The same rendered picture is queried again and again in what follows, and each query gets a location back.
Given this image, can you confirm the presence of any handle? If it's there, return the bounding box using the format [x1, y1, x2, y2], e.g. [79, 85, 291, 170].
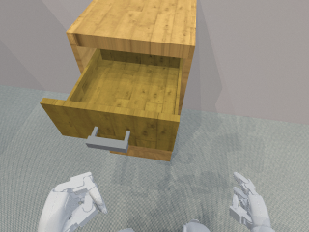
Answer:
[86, 126, 130, 153]

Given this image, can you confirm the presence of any right robot thigh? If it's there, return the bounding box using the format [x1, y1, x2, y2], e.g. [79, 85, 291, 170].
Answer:
[182, 222, 210, 232]

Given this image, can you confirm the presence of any robot right shin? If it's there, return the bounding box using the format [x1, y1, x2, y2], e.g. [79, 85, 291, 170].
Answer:
[189, 219, 200, 223]

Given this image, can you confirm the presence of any cabinet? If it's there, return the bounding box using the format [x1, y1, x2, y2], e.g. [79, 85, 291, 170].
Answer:
[66, 0, 197, 161]

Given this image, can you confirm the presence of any drawer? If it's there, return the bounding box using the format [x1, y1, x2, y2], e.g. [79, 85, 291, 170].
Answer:
[40, 48, 183, 152]

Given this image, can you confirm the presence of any right robot hand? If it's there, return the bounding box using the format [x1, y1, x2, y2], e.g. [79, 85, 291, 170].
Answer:
[229, 171, 271, 231]

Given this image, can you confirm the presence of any left robot hand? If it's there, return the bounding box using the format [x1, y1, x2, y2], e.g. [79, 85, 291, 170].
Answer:
[37, 171, 108, 232]

